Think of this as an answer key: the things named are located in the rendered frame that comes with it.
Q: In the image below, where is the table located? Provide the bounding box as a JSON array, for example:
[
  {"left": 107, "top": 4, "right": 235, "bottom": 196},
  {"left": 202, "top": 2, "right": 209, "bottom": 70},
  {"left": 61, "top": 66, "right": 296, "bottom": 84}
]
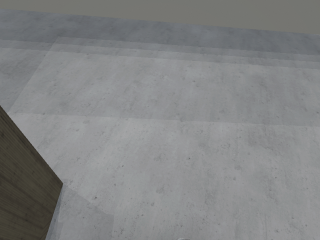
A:
[{"left": 0, "top": 106, "right": 63, "bottom": 240}]

